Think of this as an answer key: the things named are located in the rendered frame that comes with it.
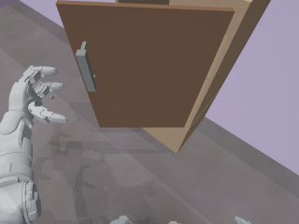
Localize robot left upper arm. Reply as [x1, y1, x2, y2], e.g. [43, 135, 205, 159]
[0, 181, 42, 224]

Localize robot left hand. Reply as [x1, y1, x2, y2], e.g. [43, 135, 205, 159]
[8, 65, 67, 124]

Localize robot left forearm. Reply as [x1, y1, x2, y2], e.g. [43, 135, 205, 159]
[0, 111, 34, 188]

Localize cupboard door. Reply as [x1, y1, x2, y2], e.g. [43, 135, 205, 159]
[55, 0, 235, 128]

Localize left robot shin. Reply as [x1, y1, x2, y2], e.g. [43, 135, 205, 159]
[119, 216, 130, 221]

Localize handle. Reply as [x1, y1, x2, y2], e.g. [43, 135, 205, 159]
[76, 41, 96, 91]

